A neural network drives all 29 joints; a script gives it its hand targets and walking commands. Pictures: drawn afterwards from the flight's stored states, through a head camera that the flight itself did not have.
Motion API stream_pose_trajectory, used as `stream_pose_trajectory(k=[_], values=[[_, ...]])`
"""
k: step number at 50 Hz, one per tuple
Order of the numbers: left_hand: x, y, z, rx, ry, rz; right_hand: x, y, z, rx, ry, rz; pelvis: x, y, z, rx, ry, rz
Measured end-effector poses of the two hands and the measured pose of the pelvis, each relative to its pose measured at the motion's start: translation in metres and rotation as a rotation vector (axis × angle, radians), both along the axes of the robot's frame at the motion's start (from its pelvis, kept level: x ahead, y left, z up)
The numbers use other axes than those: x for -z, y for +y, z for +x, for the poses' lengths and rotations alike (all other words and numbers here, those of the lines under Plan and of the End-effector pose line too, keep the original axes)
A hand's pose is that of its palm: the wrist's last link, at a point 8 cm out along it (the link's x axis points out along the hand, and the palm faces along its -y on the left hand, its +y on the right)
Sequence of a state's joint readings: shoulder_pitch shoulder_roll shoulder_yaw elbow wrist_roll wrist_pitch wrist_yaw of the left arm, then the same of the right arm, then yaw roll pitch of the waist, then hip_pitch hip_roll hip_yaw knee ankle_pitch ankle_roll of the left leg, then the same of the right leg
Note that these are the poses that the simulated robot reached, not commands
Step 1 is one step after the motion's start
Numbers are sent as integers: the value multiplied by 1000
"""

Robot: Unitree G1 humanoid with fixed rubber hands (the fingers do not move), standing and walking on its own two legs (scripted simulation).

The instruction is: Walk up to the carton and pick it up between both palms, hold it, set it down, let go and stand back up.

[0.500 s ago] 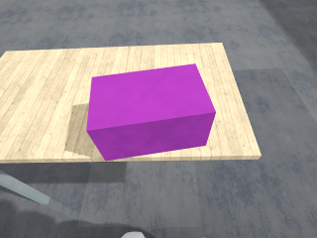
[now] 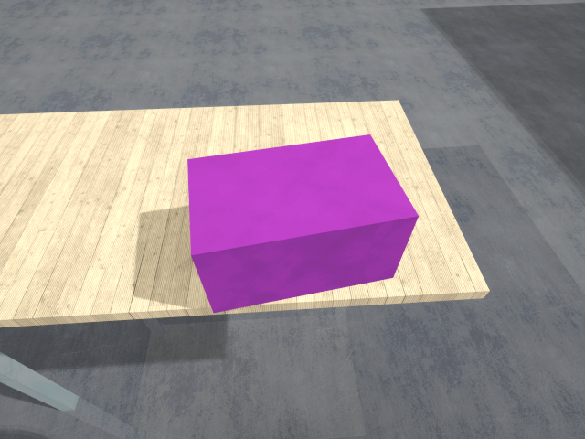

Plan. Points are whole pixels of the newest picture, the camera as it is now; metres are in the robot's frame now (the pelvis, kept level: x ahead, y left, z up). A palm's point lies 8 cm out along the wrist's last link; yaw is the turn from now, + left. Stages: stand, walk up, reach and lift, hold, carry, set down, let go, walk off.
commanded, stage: walk up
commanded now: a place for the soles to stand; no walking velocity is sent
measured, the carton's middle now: (294, 220) +0.45 +0.02 +0.01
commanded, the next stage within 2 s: none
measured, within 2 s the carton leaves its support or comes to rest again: neither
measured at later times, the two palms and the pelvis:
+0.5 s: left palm out of the picture +0.02 +0.25 -0.14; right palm out of the picture +0.01 -0.27 -0.13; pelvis +0.00 -0.01 +0.00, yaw +2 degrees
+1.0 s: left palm out of the picture +0.01 +0.23 -0.14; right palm out of the picture +0.08 -0.30 -0.13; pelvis +0.00 -0.05 -0.01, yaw +12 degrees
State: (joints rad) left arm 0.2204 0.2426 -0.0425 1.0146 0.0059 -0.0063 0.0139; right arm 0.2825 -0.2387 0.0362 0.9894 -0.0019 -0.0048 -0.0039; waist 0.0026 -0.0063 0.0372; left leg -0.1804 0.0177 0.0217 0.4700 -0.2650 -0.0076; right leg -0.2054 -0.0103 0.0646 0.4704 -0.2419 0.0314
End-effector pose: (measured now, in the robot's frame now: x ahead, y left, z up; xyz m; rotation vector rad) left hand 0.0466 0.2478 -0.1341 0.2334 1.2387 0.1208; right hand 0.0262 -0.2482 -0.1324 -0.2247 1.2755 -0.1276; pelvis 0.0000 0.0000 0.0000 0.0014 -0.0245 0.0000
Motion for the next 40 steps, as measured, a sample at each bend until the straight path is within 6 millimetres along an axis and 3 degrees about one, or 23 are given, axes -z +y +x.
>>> stream_pose_trajectory(k=[21, 27, 34, 40], values=[[3, -4, -29, -35, 99, 6, -2, -17, -10, -8, 67, -36, -3, -7, 2, -20, -3, -2], [5, 1, -29, -49, 108, 37, -3, -27, -13, -31, 67, -58, 0, -18, 2, -55, -6, 2], [-1, -9, -24, -92, 65, 56, -1, -52, 4, -79, 51, -77, 2, -36, 3, -101, -1, -19], [1, -16, -25, -134, 46, 42, 0, -54, 25, -148, 19, -87, 5, -41, 3, -153, 3, -19]])
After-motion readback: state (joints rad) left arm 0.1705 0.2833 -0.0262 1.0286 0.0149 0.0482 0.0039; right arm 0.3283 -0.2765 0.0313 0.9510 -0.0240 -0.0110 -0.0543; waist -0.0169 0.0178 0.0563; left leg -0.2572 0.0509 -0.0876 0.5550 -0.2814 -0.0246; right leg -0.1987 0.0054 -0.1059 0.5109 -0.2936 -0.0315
